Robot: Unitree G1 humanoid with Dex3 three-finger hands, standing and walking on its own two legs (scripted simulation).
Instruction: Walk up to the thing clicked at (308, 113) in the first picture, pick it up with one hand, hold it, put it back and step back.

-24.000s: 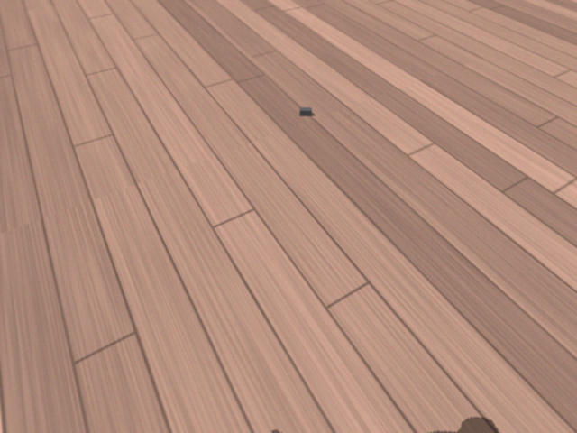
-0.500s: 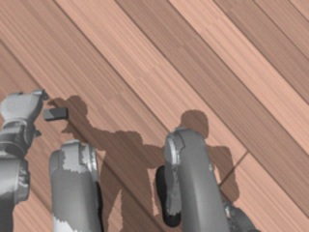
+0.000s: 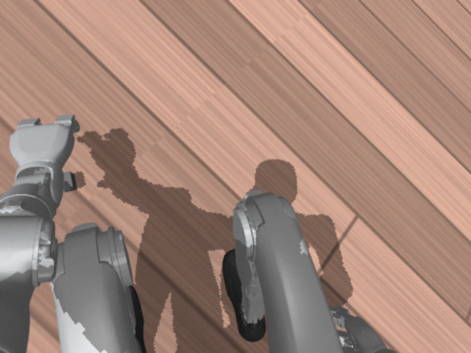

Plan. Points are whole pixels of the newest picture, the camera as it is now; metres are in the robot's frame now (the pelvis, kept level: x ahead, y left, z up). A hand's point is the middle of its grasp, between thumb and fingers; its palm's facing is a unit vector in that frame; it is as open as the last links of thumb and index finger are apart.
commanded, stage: approach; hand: left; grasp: from above
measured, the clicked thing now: (55, 184) +0.44 +0.26 -0.30
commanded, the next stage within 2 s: close in in 0.22 s
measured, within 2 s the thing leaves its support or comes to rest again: neither
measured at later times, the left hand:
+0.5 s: hand (34, 176) +0.43 +0.26 -0.19, palm faces -0.46 -0.09 -0.88, open 12.6 cm
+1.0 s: hand (52, 186) +0.42 +0.25 -0.25, palm faces -0.50 -0.12 -0.86, open 13.0 cm
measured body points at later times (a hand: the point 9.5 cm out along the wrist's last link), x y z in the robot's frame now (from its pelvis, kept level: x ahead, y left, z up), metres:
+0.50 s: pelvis +0.00 +0.00 +0.00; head +0.23 +0.08 +0.38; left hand +0.45 +0.27 -0.14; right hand +0.07 -0.27 -0.11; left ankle +0.07 +0.13 -0.28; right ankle +0.10 -0.13 -0.28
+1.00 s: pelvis +0.00 +0.00 -0.02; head +0.26 +0.08 +0.34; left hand +0.44 +0.26 -0.20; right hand +0.02 -0.26 -0.11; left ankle +0.07 +0.13 -0.28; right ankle +0.10 -0.13 -0.28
